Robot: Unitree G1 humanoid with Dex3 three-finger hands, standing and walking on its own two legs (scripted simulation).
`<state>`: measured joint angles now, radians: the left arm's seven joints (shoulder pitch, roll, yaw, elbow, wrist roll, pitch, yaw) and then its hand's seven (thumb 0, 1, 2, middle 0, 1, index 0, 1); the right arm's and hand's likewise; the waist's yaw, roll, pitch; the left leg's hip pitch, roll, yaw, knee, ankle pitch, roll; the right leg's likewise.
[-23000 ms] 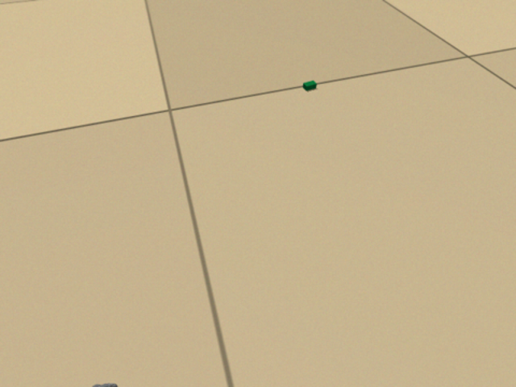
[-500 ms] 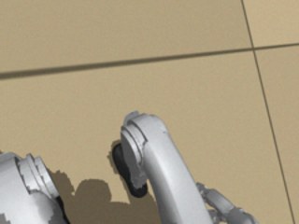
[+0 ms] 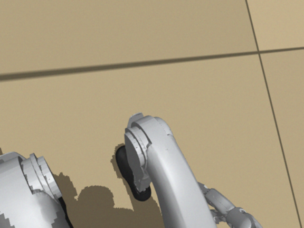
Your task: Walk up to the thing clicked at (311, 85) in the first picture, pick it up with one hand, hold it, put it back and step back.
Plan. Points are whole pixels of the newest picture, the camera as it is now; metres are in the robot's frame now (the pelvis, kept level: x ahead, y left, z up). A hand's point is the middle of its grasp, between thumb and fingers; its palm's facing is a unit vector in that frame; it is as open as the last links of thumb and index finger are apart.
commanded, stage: close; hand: left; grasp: from above
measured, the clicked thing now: out of the picture +0.46 +0.33 -0.29
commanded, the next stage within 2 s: settle in 0.44 s
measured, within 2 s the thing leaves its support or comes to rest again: leaves its support in 0.84 s
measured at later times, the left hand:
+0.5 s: hand out of the picture +0.45 +0.33 -0.25, palm faces -0.44 -0.15 -0.88, open 7.6 cm
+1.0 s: hand out of the picture +0.47 +0.34 -0.21, palm faces -0.35 -0.11 -0.93, open 7.5 cm
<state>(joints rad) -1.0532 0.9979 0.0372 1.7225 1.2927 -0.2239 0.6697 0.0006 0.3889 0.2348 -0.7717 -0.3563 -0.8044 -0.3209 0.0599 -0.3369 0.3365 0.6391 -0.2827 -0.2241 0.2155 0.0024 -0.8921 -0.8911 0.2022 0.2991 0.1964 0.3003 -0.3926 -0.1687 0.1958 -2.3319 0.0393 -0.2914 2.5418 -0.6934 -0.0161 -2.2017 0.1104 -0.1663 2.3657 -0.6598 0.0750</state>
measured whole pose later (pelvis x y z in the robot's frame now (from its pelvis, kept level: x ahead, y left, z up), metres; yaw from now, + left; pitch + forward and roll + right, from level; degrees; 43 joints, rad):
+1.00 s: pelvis +0.01 +0.00 +0.00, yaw +1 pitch +29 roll -14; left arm -0.97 0.95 0.10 1.47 1.25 -0.17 0.50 -0.01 0.37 0.00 -1.06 -0.02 -1.07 0.00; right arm 0.14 -0.33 0.26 0.65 -0.24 -0.18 0.23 0.00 -0.91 -0.90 0.20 0.30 0.20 0.30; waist -0.35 -0.10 0.10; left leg -2.36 0.02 -0.28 2.53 -0.71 -0.03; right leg -2.23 0.09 -0.17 2.37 -0.69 0.06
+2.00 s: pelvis +0.00 -0.01 +0.08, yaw +9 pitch +34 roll -7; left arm -0.77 0.69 0.00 0.98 1.08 -0.16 0.06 0.00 0.39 0.03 -1.00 -0.10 -1.01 -0.08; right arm 0.21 -0.29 0.03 0.64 -0.06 0.07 0.08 0.01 -0.92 -0.90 0.20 0.30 0.20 0.30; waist -0.17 0.03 -0.13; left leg -2.17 0.02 -0.13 2.20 -0.63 -0.01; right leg -2.07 0.03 -0.05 2.14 -0.66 0.04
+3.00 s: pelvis +0.04 +0.00 +0.38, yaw +14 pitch +13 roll -2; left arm -0.34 0.45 -0.16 0.79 1.05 -0.10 0.10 0.00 0.38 0.12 -0.94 -0.21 -0.95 -0.19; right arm 0.25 -0.25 -0.03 0.73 0.03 -0.02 -0.06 0.01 -0.91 -0.90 0.20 0.30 0.20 0.30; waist -0.07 0.04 -0.12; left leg -0.92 0.04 -0.02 1.12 -0.43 -0.01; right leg -0.88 0.01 0.01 1.09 -0.45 0.02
